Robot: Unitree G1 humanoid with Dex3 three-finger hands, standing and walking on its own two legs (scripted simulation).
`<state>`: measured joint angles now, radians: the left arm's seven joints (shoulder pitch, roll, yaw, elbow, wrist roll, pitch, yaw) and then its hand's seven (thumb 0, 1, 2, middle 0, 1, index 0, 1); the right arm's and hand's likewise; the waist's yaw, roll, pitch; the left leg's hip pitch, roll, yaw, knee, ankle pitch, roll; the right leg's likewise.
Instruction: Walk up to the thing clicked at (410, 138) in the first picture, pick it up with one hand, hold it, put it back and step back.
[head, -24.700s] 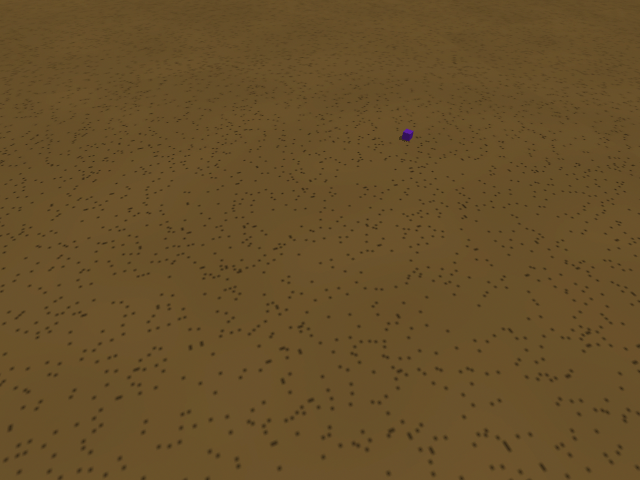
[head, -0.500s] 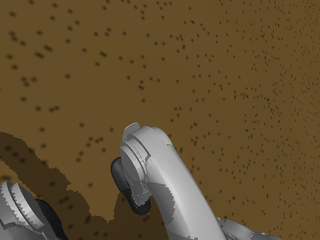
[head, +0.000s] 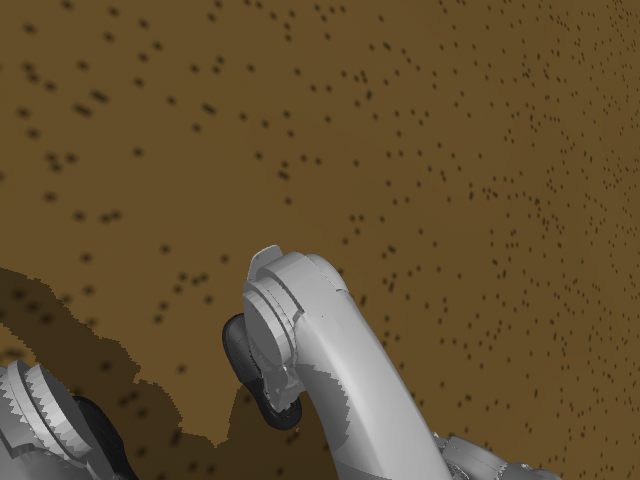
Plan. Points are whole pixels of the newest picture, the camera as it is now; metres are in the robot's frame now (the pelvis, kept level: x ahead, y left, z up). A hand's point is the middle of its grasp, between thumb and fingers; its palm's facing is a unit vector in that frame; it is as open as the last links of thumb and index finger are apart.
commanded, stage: close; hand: left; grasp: from above
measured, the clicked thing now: out of the picture +0.43 +0.34 -0.30
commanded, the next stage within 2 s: none
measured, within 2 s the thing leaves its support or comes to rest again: neither
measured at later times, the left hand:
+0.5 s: hand out of the picture +0.42 +0.32 -0.26, palm faces +0.06 -0.49 -0.87, open 10.2 cm
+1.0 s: hand out of the picture +0.42 +0.32 -0.26, palm faces +0.06 -0.49 -0.87, open 10.1 cm
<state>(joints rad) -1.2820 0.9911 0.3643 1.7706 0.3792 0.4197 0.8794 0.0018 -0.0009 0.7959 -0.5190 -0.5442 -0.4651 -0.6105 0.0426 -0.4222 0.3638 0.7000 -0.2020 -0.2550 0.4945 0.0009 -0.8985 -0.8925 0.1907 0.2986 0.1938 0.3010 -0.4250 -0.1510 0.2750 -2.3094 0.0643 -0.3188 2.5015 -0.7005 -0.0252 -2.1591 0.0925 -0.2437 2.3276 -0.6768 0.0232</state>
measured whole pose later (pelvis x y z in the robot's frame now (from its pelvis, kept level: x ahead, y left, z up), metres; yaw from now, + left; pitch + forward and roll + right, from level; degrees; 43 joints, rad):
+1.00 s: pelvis +0.00 +0.00 +0.00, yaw +1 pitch +26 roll -15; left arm -1.28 0.98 0.37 1.78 0.35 0.41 0.89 0.00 0.04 0.84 -0.54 -0.59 -0.49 -0.65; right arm 0.03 -0.43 0.36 0.72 -0.21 -0.26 0.50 0.00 -0.90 -0.89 0.19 0.30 0.19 0.30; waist -0.43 -0.15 0.29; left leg -2.30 0.06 -0.32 2.51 -0.71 -0.03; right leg -2.15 0.09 -0.24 2.34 -0.69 0.02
